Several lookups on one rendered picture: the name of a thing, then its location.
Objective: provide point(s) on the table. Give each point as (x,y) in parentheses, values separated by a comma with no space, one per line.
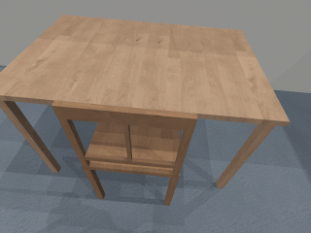
(208,71)

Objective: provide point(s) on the chair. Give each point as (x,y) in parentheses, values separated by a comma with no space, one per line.
(129,140)

